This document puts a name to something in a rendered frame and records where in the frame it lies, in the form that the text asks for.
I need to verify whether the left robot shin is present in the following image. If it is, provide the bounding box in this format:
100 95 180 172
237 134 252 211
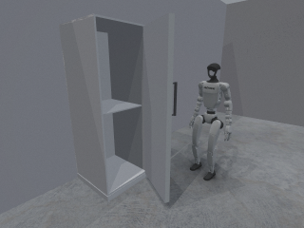
207 148 217 173

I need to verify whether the robot left hand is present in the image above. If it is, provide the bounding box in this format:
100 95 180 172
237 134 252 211
223 124 233 141

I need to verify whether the handle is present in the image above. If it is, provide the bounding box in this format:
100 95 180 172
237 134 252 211
172 82 178 116

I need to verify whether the robot right hand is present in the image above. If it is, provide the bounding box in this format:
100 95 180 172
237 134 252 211
189 116 197 129

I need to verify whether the right robot forearm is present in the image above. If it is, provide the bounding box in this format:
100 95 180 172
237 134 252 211
193 101 202 117

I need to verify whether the left robot forearm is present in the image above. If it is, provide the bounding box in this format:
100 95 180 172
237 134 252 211
225 101 233 125

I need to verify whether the left robot upper arm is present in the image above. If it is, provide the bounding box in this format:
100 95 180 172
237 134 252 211
219 82 232 107

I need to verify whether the fridge door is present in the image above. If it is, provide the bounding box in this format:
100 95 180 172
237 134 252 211
142 12 175 203

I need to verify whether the right robot upper arm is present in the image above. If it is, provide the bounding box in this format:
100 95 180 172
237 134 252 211
197 81 207 103

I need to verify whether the humanoid robot head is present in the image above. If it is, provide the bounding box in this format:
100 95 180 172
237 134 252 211
207 63 220 83

